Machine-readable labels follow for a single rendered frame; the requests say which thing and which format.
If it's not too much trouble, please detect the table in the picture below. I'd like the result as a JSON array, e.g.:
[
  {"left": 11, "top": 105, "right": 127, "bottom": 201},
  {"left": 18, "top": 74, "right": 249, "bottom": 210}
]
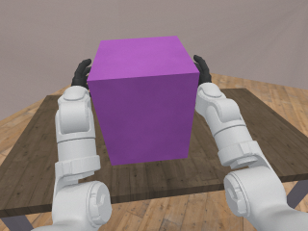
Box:
[{"left": 0, "top": 88, "right": 308, "bottom": 231}]

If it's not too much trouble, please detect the robot right hand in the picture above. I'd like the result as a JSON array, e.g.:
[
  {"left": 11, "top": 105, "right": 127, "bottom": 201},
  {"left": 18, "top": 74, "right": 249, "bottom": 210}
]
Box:
[{"left": 193, "top": 55, "right": 212, "bottom": 87}]

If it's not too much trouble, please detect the robot right upper arm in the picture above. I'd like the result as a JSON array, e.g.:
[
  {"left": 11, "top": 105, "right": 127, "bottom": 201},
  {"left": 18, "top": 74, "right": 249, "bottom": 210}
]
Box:
[{"left": 223, "top": 165, "right": 308, "bottom": 231}]

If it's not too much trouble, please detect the robot left hand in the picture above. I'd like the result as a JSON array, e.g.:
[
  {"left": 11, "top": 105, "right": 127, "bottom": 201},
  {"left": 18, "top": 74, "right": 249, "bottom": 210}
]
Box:
[{"left": 71, "top": 59, "right": 91, "bottom": 97}]

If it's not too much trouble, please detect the carton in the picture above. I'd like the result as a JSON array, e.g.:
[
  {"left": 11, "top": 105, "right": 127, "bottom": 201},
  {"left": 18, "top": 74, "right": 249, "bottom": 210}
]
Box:
[{"left": 87, "top": 36, "right": 200, "bottom": 166}]

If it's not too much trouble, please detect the robot left forearm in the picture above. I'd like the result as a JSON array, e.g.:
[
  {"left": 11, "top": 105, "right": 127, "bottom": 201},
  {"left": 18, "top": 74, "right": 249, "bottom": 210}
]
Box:
[{"left": 51, "top": 86, "right": 101, "bottom": 221}]

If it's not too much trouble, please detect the robot left upper arm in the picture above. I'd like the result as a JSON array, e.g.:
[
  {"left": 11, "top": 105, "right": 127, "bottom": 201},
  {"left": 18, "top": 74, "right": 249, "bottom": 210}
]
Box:
[{"left": 31, "top": 180, "right": 113, "bottom": 231}]

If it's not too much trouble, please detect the robot right forearm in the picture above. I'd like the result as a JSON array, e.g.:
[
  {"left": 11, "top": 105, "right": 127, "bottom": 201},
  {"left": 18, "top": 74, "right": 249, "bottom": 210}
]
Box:
[{"left": 194, "top": 82, "right": 287, "bottom": 202}]

